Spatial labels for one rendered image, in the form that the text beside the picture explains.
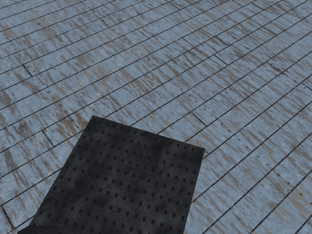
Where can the left robot hand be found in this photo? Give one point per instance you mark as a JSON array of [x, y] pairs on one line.
[[41, 229]]

